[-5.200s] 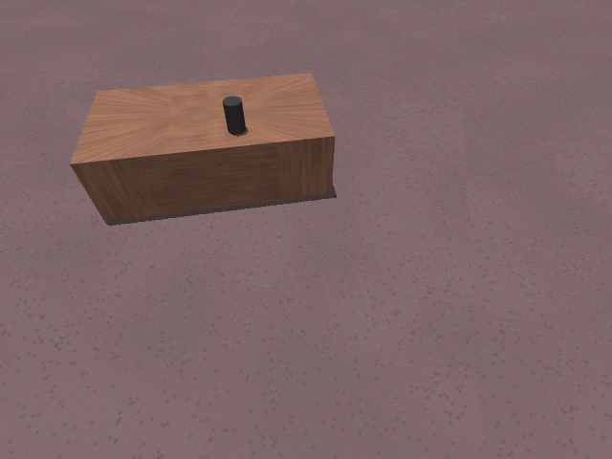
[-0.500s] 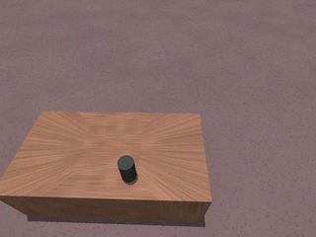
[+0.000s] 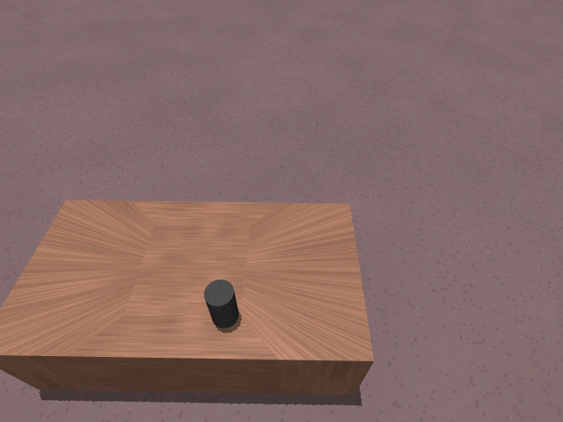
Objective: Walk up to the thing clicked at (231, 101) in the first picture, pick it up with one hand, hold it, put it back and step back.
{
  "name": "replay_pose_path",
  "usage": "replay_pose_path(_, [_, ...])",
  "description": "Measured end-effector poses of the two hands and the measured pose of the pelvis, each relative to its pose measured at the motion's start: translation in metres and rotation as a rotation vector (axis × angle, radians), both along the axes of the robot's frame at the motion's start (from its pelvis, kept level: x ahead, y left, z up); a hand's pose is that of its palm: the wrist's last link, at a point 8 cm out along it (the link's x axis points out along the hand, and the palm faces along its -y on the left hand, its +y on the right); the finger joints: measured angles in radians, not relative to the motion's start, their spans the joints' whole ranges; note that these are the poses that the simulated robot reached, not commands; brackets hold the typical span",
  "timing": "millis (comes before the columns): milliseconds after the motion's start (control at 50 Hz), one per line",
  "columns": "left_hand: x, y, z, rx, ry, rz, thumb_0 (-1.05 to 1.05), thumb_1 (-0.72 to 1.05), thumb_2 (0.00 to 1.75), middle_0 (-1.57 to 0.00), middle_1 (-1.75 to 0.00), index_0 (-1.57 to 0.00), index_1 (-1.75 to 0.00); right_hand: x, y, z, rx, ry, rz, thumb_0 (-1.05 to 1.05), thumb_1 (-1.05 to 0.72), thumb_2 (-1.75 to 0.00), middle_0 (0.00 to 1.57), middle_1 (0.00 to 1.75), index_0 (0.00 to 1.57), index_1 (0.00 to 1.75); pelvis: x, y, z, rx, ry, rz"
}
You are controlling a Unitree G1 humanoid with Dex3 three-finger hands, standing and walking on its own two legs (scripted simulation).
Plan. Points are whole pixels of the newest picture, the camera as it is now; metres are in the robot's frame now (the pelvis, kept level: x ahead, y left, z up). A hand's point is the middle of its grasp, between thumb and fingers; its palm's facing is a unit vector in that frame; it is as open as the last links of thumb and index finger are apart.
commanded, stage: stand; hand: left
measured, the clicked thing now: (222, 304) +0.48 +0.19 -0.39
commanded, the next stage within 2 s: none
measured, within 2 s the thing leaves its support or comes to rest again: neither
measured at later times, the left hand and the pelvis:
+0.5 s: hand out of the picture +0.08 +0.25 -0.15, palm faces -0.02 -0.94 -0.35, open 7.4 cm; pelvis +0.00 -0.01 +0.00, yaw +0 degrees
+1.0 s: hand out of the picture +0.09 +0.24 -0.15, palm faces -0.02 -0.94 -0.35, open 7.4 cm; pelvis +0.01 -0.01 +0.00, yaw +0 degrees
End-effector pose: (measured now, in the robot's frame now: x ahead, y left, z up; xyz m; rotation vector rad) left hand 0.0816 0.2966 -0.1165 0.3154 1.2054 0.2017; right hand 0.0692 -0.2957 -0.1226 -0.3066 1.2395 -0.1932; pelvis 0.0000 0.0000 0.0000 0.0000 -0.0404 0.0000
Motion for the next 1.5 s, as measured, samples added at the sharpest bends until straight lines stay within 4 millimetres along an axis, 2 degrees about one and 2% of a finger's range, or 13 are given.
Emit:
replay_pose_path(340, [-0.008, -0.005, 0.0, 0.004, 0.023, 0.003, 0.01, 0.9, 0.9, -0.2, -0.3, -0.2, -0.3, 0.015, -0.006, 0.002, -0.001, -0.025, 0.017, 0.01, -0.9, -0.9, 0.2, 0.3, 0.2, 0.3, 0.004, -0.005, 0.001, 0.0, -0.002, 0.001])
replay_pose_path(760, [-0.009, -0.011, 0.001, 0.009, 0.031, 0.005, 0.01, 0.9, 0.9, -0.2, -0.3, -0.2, -0.3, 0.005, -0.014, -0.001, -0.001, 0.012, 0.011, 0.01, -0.9, -0.9, 0.2, 0.3, 0.2, 0.3, 0.007, -0.013, 0.0, -0.002, 0.002, 0.003])
replay_pose_path(1060, [-0.001, -0.013, 0.002, 0.006, 0.014, -0.003, 0.01, 0.9, 0.9, -0.2, -0.3, -0.2, -0.3, 0.008, -0.015, 0.0, -0.004, -0.001, 0.014, 0.01, -0.9, -0.9, 0.2, 0.3, 0.2, 0.3, 0.008, -0.014, 0.001, -0.002, 0.0, 0.0])
replay_pose_path(1500, [-0.008, -0.013, 0.001, 0.008, 0.028, 0.003, 0.01, 0.9, 0.9, -0.2, -0.3, -0.2, -0.3, 0.006, -0.016, -0.001, -0.003, 0.0, 0.017, 0.01, -0.9, -0.9, 0.2, 0.3, 0.2, 0.3, 0.008, -0.015, 0.001, 0.001, -0.003, -0.002])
